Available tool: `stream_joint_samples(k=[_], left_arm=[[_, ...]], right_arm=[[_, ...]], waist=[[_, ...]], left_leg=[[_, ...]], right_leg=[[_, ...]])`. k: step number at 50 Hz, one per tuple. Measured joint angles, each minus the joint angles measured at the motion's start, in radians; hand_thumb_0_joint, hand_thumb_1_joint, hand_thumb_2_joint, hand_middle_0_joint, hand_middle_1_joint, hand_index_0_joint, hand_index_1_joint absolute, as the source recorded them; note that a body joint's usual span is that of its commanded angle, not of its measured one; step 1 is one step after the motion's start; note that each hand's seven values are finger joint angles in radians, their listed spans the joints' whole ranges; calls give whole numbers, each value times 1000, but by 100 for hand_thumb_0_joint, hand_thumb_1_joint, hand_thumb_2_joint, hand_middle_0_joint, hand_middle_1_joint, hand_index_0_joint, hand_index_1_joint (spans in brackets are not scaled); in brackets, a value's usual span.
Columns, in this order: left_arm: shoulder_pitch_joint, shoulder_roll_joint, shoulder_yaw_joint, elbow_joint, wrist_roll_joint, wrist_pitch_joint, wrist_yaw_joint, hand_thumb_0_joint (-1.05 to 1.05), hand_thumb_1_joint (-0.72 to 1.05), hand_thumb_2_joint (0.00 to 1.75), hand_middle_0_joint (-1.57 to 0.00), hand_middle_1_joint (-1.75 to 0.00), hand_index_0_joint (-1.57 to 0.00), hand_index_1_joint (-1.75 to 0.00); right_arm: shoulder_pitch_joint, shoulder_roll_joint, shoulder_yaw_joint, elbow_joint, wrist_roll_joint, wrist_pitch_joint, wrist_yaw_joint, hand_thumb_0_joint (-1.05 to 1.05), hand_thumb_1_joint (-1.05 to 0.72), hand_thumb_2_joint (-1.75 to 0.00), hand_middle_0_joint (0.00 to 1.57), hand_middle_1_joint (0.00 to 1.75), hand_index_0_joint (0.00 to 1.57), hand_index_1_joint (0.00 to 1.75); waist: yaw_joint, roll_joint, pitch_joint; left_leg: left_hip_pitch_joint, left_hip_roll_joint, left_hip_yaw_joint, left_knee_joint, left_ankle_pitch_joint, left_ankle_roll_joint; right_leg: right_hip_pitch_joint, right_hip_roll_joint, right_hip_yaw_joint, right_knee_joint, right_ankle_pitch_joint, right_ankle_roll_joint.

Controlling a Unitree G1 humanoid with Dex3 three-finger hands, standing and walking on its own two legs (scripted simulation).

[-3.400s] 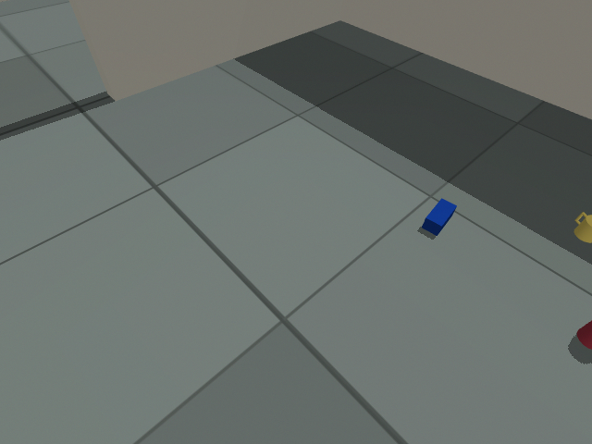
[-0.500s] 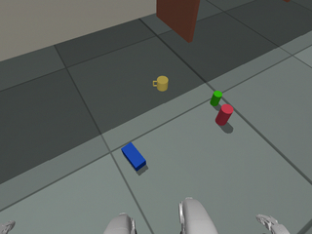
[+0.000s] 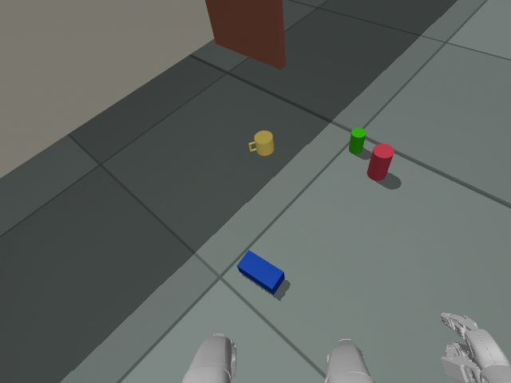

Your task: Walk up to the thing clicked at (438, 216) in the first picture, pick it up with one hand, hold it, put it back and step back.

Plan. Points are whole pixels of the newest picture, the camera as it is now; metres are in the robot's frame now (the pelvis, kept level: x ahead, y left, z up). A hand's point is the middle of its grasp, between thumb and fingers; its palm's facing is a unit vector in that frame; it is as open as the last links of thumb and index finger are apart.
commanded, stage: walk up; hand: left
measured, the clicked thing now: (260, 272) +0.54 +0.10 -0.68
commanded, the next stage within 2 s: none
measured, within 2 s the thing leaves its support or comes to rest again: neither
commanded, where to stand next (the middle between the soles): +0.10 +0.13 m, yaw -34 degrees
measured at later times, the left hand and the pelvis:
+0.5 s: hand out of the picture +0.12 +0.47 -0.10, palm faces -0.38 -0.83 -0.40, open 7.4 cm; pelvis -0.03 +0.22 +0.05, yaw -20 degrees
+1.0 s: hand (36, 352) +0.18 +0.47 -0.14, palm faces -0.53 -0.75 -0.39, open 7.4 cm; pelvis -0.04 +0.26 +0.01, yaw -33 degrees
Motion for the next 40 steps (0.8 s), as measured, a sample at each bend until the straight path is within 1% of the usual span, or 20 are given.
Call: stream_joint_samples(k=[3,4,5,6,7,9,11,13,16,19,22,24,28,29,31,34,36,37,38,40], left_arm=[[5,26,3,-6,9,-5,0,1,89,90,-21,-30,-21,-31],[2,37,6,-6,8,-5,1,1,89,90,-21,-30,-21,-31],[-14,55,11,2,6,0,3,1,89,90,-21,-30,-21,-31],[-31,68,21,17,0,9,8,1,89,90,-21,-30,-21,-31],[-44,70,30,37,-8,19,19,1,89,90,-21,-30,-21,-31],[-62,61,31,81,-14,34,39,1,89,90,-21,-30,-21,-31],[-69,61,30,116,-30,35,35,1,90,90,-20,-30,-20,-31],[-71,62,37,132,-43,38,13,1,90,90,-20,-30,-20,-30],[-82,42,38,134,-38,47,-33,1,90,90,-20,-30,-20,-30],[-84,20,38,128,-23,58,-78,1,90,90,-20,-30,-20,-30],[-90,6,39,136,-15,74,-115,1,90,90,-20,-30,-20,-30],[-91,-5,37,144,-18,80,-131,1,90,90,-20,-30,-20,-30],[-104,-24,31,159,-26,92,-152,1,90,90,-20,-30,-20,-30],[-109,-25,30,163,-26,96,-157,1,90,90,-20,-30,-20,-30],[-116,-27,28,170,-26,104,-165,1,90,90,-20,-30,-20,-30],[-108,-35,23,175,-22,112,-176,1,90,90,-20,-30,-20,-30],[-82,-42,19,162,-18,104,-180,1,90,90,-20,-30,-20,-30],[-66,-35,21,150,-18,95,-180,1,90,90,-20,-30,-20,-30],[-63,-33,32,147,-17,93,-172,1,90,90,-20,-30,-20,-30],[-80,-41,52,164,-6,118,-147,0,90,90,-20,-30,-20,-30]], right_arm=[[-20,-32,-19,-8,4,-3,1,1,-91,-89,20,30,20,30],[-22,-41,-26,-7,4,-9,1,1,-91,-89,20,30,20,30],[-26,-35,-35,-1,3,-19,-3,1,-91,-89,20,30,20,30],[-23,-23,-35,5,-1,-30,-6,1,-91,-89,20,30,20,30],[-13,-11,-27,11,-1,-39,-9,1,-91,-89,20,30,20,30],[11,13,-4,33,7,-44,-14,1,-91,-89,20,30,20,30],[31,61,12,58,6,-36,-24,1,-91,-89,20,30,20,30],[56,106,29,83,12,-45,-38,1,-91,-89,20,30,20,30],[120,120,49,129,28,-83,-54,1,-91,-89,20,30,20,30],[180,110,55,185,40,-122,-77,1,-90,-89,21,30,21,30],[217,100,49,237,51,-153,-100,1,-90,-89,21,30,21,30],[230,92,41,260,52,-163,-107,1,-90,-89,21,30,21,30],[236,76,27,272,42,-175,-108,1,-90,-89,20,30,20,30],[234,76,26,271,40,-176,-106,1,-90,-89,20,30,20,30],[227,77,23,271,38,-173,-103,1,-90,-89,20,30,20,30],[215,75,16,276,33,-151,-102,1,-90,-89,20,30,20,30],[199,68,5,283,22,-126,-105,1,-90,-89,20,30,20,30],[191,67,2,283,18,-116,-111,1,-90,-89,20,30,20,30],[177,64,3,283,22,-109,-116,1,-90,-89,20,30,20,30],[152,63,11,279,43,-104,-111,1,-91,-89,20,30,20,30]], waist=[[13,-3,-8],[16,-7,-7],[19,-38,13],[29,-69,35],[40,-75,46],[31,-49,47],[3,-59,43],[-16,-94,35],[-35,-108,11],[-37,-126,-20],[-44,-155,-38],[-50,-163,-45],[-63,-156,-50],[-65,-158,-48],[-69,-161,-49],[-63,-156,-62],[-43,-143,-77],[-26,-148,-82],[1,-141,-75],[32,-99,-39]], left_leg=[[58,-23,23,-104,-75,13],[81,-39,36,-147,-110,0],[84,-67,70,-135,-129,-23],[90,-85,111,-114,-131,-28],[96,-79,139,-96,-134,-25],[106,-46,154,-94,-127,-2],[132,-41,178,-155,-91,21],[166,-54,222,-245,-41,37],[208,-69,267,-362,19,63],[256,-80,323,-461,60,68],[318,-91,375,-561,97,31],[365,-92,402,-637,130,1],[434,-84,444,-765,194,13],[448,-84,456,-792,206,9],[473,-88,478,-842,226,-18],[509,-98,514,-908,249,-91],[502,-96,539,-884,232,-147],[463,-99,531,-797,161,-176],[391,-91,482,-633,57,-166],[272,-69,327,-313,-34,-100]], right_leg=[[-67,-21,83,35,-3,16],[-87,-31,112,43,0,22],[-97,-51,156,54,0,12],[-109,-54,194,88,-8,-15],[-125,-27,184,154,-60,-27],[-153,39,62,318,-152,-42],[-160,70,-51,434,-146,-46],[-143,93,-113,466,-101,-53],[-82,127,-161,439,-60,-51],[-31,144,-120,409,-2,-48],[20,132,-60,351,63,-45],[60,115,-49,274,85,-39],[130,81,-88,94,83,-31],[143,76,-95,59,77,-32],[169,69,-112,-5,59,-38],[241,51,-180,-141,12,-53],[333,34,-266,-303,-10,-79],[387,32,-284,-395,11,-111],[392,43,-273,-414,65,-116],[378,78,-271,-339,54,-104]])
